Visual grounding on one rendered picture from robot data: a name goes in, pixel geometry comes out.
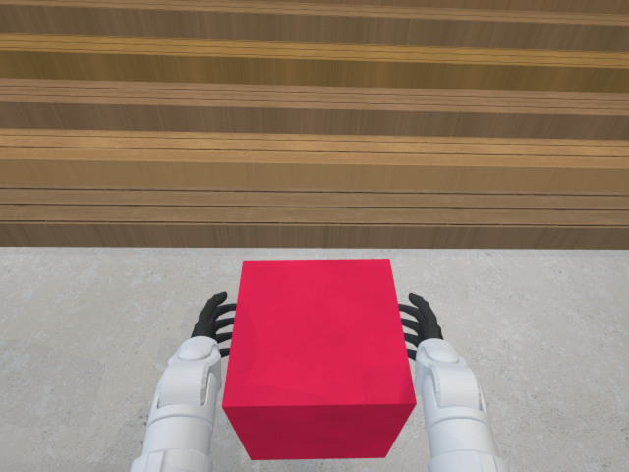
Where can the left robot forearm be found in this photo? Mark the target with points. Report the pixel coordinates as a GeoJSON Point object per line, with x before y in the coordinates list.
{"type": "Point", "coordinates": [182, 414]}

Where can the carton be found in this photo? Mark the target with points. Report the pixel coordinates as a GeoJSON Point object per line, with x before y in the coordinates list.
{"type": "Point", "coordinates": [318, 366]}

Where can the robot left hand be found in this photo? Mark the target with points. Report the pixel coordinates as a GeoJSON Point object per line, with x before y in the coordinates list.
{"type": "Point", "coordinates": [208, 325]}

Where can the robot right hand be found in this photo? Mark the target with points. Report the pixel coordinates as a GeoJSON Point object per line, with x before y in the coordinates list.
{"type": "Point", "coordinates": [426, 327]}

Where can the right robot forearm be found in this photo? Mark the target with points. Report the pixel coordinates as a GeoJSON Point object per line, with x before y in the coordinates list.
{"type": "Point", "coordinates": [457, 421]}

